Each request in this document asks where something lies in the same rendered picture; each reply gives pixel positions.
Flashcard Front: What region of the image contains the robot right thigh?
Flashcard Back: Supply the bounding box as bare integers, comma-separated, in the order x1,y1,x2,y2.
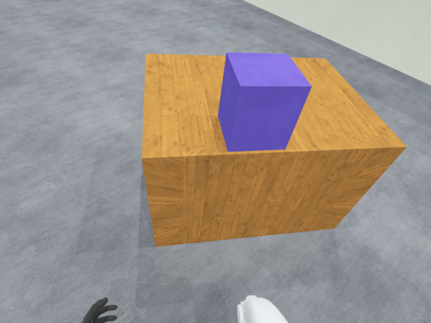
237,297,288,323

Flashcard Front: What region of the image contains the left robot hand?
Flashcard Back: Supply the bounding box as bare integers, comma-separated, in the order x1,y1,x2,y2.
82,297,117,323

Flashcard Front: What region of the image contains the carton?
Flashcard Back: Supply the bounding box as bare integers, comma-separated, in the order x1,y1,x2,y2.
218,52,312,152

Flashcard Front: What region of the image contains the pedestal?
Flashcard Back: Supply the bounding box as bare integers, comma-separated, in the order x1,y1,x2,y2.
142,54,407,247

